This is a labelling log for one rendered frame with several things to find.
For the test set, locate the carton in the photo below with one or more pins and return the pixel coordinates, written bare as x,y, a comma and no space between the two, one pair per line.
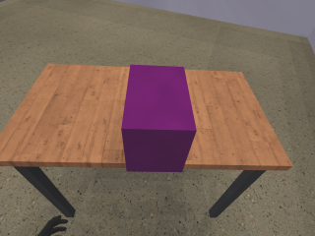
158,125

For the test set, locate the table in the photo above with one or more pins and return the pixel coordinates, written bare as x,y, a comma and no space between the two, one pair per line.
72,117

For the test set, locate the robot left hand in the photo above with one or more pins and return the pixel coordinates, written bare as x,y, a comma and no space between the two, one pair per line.
48,229

